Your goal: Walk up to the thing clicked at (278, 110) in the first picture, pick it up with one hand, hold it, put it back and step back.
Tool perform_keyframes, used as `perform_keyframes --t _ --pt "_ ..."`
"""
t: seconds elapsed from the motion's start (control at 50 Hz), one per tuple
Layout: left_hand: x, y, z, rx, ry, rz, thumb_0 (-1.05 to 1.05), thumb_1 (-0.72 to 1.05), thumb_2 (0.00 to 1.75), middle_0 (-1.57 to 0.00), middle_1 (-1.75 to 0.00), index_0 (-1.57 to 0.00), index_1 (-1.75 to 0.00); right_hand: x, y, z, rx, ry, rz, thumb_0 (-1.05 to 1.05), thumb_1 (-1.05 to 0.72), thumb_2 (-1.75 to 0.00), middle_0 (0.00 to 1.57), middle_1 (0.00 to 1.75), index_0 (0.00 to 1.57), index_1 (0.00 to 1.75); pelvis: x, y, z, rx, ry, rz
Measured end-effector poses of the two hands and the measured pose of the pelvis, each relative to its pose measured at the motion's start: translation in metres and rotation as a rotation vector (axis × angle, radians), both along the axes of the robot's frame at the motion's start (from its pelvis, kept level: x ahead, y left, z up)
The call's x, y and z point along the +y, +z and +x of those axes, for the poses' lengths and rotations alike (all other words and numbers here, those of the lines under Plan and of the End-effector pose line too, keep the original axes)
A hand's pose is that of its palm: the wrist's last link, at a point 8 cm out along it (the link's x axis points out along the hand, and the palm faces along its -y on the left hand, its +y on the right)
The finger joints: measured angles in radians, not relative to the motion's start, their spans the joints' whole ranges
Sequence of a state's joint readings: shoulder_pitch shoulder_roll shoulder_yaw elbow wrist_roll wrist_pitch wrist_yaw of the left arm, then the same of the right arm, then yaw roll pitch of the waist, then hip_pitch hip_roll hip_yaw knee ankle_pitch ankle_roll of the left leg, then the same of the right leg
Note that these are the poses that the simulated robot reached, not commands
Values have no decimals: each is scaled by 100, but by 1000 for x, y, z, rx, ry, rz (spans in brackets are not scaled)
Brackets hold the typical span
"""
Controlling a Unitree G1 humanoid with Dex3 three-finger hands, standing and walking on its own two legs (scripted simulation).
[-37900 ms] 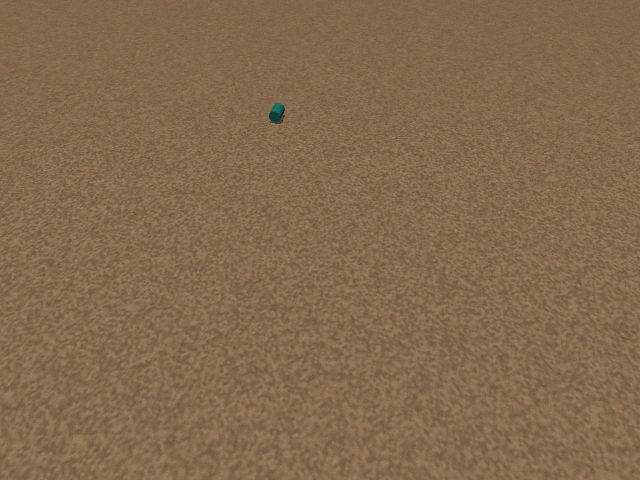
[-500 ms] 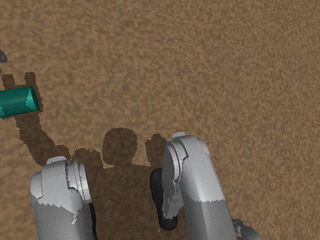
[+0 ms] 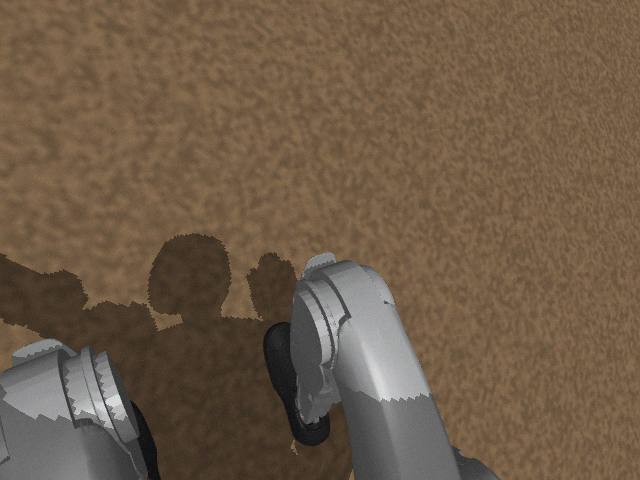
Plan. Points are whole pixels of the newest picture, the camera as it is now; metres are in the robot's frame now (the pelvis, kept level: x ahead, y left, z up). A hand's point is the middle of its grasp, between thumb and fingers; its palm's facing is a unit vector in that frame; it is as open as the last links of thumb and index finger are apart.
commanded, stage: rest palm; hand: left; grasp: from above
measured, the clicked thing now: out of the picture +0.48 +0.32 -0.27
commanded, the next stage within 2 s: close in 0.48 s
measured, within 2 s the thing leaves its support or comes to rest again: neither
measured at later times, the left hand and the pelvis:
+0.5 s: hand out of the picture +0.46 +0.33 -0.23, palm faces -0.45 -0.15 -0.88, open 14.3 cm; pelvis +0.00 +0.01 +0.00, yaw -2 degrees
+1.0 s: hand out of the picture +0.48 +0.31 -0.24, palm faces -0.42 -0.13 -0.90, open 12.9 cm; pelvis +0.00 +0.01 -0.01, yaw -3 degrees
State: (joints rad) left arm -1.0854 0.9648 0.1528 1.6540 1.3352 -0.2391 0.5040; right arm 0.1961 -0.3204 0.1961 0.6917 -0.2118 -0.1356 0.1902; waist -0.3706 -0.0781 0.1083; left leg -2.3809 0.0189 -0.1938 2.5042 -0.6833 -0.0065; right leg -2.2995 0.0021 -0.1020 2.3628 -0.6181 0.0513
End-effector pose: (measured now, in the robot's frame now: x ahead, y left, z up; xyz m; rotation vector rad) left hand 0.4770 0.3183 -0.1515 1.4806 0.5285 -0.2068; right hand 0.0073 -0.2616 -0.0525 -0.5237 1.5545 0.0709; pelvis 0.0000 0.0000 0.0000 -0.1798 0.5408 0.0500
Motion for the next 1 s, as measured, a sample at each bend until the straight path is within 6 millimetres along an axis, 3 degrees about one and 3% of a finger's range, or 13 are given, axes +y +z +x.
perform_keyframes --t 0.2,0.44,0.72,1.0 --pt "-1 -12 14 -18 34 -15 0 -56 104 -8 -94 -6 -96 7 1 9 -6 27 25 0 -89 -90 21 30 20 30 4 -3 9 -2 -13 -26" --pt "10 -20 -6 17 56 -35 0 -55 105 -9 -93 -6 -96 4 4 26 -37 94 28 0 -89 -90 20 30 20 30 5 -3 4 -33 -11 -36" --pt "0 -25 -4 -13 -20 -30 0 -48 102 -12 -97 -10 -98 10 9 21 -41 123 21 0 -89 -90 20 30 20 30 8 -6 2 -55 -20 -54" --pt "-3 -35 4 -28 49 -9 0 -31 88 -22 -90 -22 -90 15 8 17 -37 139 67 0 -89 -90 20 30 20 30 8 -8 2 -57 -27 -54"
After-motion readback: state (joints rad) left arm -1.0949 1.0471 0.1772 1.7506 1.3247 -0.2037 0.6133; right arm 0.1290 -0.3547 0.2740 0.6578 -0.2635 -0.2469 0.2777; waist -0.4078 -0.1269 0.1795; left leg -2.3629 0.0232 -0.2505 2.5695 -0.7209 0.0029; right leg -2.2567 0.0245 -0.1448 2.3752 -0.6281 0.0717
